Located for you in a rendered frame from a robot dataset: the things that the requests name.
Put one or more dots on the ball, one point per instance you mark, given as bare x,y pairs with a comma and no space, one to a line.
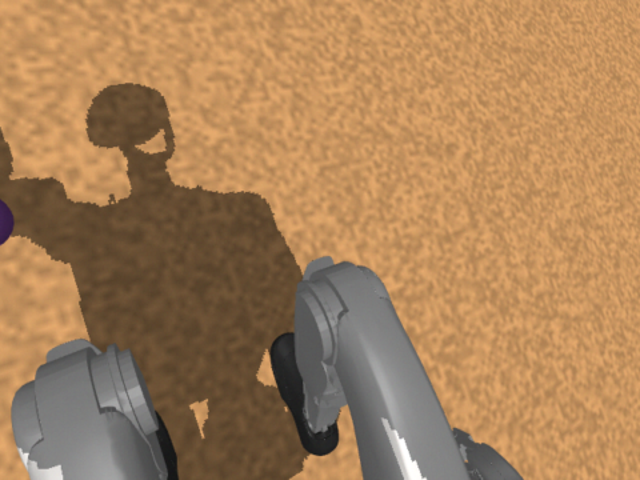
6,222

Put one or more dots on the right robot foot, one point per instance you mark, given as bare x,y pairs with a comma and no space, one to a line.
290,385

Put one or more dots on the left robot foot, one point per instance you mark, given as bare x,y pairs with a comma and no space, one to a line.
167,449

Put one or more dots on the right robot hand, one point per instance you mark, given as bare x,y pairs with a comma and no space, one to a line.
484,463

